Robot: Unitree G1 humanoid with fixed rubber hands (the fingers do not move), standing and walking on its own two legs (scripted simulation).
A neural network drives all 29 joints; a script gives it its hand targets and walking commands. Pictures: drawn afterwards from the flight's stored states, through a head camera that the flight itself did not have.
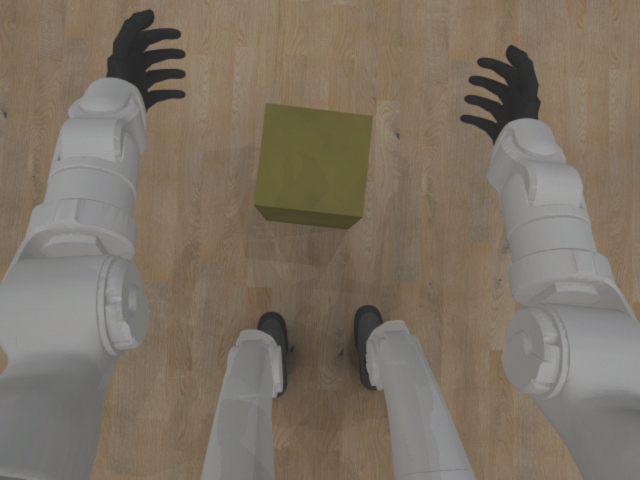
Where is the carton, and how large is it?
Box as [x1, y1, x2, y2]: [254, 103, 372, 229]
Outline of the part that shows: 266,103 254,205 266,220 347,229 362,216 372,116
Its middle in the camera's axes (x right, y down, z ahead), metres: -0.01 -0.16 +0.88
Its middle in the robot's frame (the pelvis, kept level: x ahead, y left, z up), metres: +0.55 -0.01 -0.53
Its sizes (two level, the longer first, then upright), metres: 0.210 0.200 0.250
